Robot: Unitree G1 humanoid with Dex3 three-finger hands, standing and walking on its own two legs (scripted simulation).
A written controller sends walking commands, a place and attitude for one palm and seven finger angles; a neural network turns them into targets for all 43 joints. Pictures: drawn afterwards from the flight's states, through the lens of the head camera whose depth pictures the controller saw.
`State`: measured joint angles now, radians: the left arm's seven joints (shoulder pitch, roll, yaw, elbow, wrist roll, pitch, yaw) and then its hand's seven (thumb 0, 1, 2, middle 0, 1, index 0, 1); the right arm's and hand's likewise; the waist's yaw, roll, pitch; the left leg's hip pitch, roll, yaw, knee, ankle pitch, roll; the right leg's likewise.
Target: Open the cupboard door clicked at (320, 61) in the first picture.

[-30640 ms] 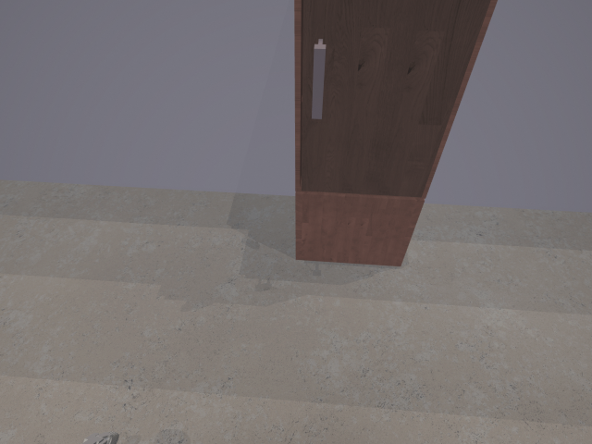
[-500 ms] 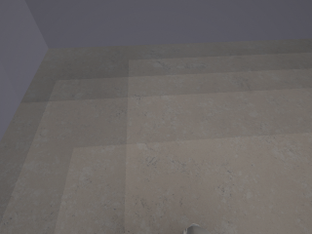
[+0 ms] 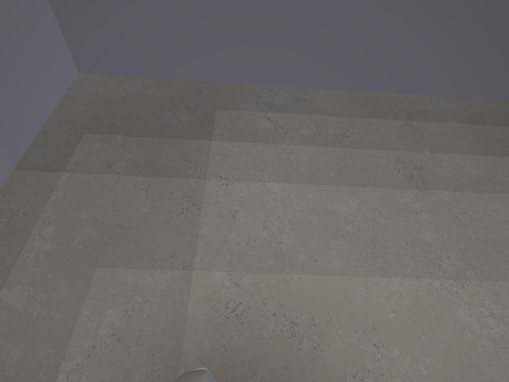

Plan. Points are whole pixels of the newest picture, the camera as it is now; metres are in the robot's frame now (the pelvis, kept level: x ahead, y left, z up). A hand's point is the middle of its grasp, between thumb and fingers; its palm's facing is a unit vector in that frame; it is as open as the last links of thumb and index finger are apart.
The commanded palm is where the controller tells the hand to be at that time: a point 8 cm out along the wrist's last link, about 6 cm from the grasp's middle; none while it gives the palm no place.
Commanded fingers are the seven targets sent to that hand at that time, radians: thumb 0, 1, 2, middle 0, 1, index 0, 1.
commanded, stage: turn to face it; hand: left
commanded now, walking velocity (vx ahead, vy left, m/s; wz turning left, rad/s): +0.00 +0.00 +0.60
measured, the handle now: out of the picture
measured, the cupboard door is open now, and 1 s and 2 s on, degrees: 43 43 43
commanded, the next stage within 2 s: none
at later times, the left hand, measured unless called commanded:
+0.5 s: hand out of the picture +0.07 +0.15 -0.14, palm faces +0.31 -0.91 -0.27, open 7.3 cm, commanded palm none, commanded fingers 0.00 0.90 0.90 -0.20 -0.30 -0.20 -0.30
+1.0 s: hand out of the picture +0.05 +0.14 -0.14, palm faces +0.59 -0.75 -0.30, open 7.3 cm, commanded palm none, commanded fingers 0.00 0.90 0.90 -0.20 -0.30 -0.20 -0.30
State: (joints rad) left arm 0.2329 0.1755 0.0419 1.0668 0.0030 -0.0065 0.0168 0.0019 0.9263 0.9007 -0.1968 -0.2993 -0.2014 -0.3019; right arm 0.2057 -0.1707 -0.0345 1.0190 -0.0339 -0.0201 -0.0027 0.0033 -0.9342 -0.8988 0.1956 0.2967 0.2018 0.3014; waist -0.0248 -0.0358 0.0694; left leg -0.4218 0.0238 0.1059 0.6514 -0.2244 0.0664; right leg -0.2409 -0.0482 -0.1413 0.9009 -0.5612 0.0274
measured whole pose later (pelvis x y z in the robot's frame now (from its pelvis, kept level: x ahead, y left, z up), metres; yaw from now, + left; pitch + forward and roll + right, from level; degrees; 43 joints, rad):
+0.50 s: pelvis +0.06 -0.07 +0.02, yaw +19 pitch +0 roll +3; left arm 0.19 0.21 0.04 0.90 0.03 0.00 0.02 0.00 0.91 0.90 -0.20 -0.30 -0.20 -0.30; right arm 0.13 -0.26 -0.08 0.92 -0.02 0.07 0.03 0.00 -0.91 -0.90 0.19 0.30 0.20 0.30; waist -0.02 -0.03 0.09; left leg -0.46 0.01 0.07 0.92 -0.46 -0.05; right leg -0.22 -0.14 -0.16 0.55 -0.33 0.01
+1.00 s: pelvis +0.10 -0.09 +0.00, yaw +38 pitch +1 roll +1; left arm 0.17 0.22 0.05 0.86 0.02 0.00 0.02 0.00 0.91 0.90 -0.20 -0.30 -0.20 -0.30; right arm 0.15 -0.24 -0.08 0.91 -0.02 0.07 0.02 0.00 -0.91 -0.90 0.20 0.30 0.21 0.30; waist -0.01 0.04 0.10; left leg -0.46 -0.03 -0.06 0.92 -0.48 -0.02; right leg -0.33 -0.06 -0.08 0.65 -0.33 0.00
